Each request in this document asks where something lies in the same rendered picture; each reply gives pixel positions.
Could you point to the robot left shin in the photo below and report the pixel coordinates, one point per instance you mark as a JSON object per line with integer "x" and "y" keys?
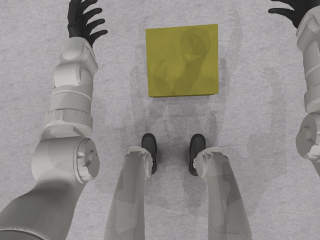
{"x": 137, "y": 149}

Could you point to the robot right forearm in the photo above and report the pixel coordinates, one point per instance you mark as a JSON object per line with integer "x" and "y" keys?
{"x": 308, "y": 35}

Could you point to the right robot upper arm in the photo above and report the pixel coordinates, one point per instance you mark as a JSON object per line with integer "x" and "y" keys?
{"x": 308, "y": 139}

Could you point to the left robot hand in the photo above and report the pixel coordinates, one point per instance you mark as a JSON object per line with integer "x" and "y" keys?
{"x": 77, "y": 20}

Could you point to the carton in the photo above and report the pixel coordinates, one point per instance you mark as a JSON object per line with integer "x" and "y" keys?
{"x": 182, "y": 61}

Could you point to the robot left forearm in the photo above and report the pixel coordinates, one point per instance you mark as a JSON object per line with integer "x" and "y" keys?
{"x": 72, "y": 92}

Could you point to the robot shin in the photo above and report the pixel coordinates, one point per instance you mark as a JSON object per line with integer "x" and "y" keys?
{"x": 137, "y": 149}
{"x": 196, "y": 161}

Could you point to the left robot upper arm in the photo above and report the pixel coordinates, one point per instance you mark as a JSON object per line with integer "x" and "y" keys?
{"x": 61, "y": 168}

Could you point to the robot right shin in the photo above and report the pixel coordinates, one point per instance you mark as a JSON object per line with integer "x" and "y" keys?
{"x": 196, "y": 161}

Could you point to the right robot hand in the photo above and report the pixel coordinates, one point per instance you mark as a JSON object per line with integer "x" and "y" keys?
{"x": 300, "y": 9}

